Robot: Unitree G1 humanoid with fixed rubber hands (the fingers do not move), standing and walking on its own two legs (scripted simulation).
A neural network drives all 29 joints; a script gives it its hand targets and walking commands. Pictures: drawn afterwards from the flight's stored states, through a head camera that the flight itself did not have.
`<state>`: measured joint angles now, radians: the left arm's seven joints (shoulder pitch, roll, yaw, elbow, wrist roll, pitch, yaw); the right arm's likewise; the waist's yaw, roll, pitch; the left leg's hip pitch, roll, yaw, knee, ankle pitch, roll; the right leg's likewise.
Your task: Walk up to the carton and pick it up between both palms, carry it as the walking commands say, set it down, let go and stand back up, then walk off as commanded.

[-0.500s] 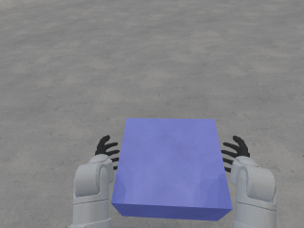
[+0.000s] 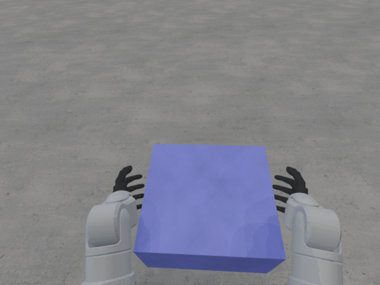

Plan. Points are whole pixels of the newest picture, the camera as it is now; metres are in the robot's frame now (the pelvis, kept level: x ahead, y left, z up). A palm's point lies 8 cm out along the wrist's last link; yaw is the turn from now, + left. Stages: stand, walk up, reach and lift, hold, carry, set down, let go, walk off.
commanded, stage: carry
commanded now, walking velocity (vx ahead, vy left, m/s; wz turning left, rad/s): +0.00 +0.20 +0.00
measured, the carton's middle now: (207, 205) +0.32 +0.01 +0.00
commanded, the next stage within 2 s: none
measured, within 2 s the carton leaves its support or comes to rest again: neither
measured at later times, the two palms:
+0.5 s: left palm (62, 221) +0.22 +0.27 +0.09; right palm (251, 226) +0.22 -0.07 +0.09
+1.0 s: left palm (73, 256) +0.17 +0.24 +0.07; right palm (274, 261) +0.18 -0.10 +0.06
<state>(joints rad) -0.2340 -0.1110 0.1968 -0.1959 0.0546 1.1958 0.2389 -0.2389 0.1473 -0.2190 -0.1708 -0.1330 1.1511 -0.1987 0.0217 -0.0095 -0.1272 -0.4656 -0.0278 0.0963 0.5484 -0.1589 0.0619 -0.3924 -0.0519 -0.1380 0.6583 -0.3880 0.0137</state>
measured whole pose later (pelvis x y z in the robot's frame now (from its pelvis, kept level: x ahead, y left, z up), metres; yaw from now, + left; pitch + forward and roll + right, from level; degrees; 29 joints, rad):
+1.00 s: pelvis -0.10 +0.06 +0.00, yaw +5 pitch +2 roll +1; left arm -0.25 -0.15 0.20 -0.18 0.11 1.14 0.17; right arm -0.23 0.14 -0.25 -0.23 -0.11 1.15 -0.22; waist -0.03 0.02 -0.04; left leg -0.51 0.00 0.07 0.85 -0.41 -0.01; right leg -0.48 -0.13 -0.10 0.62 -0.16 0.03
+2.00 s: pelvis -0.41 -0.07 +0.01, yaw +41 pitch +5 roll -2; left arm -0.20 -0.14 0.21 -0.31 0.04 1.15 0.25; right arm -0.24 0.15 -0.21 -0.24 -0.15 1.13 -0.15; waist 0.08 0.02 -0.01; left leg -0.49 -0.03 -0.14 0.53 -0.12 -0.02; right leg -0.53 -0.05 -0.07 0.98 -0.44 0.09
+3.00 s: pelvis -0.67 -0.40 +0.01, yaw +75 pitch +0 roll +3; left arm -0.20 -0.14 0.19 -0.20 0.06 1.16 0.21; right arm -0.16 0.13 -0.21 -0.24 -0.13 1.15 -0.19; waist -0.02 0.02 -0.01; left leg -0.59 -0.02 0.02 1.13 -0.33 -0.08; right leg -0.33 -0.16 -0.12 0.58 -0.24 0.03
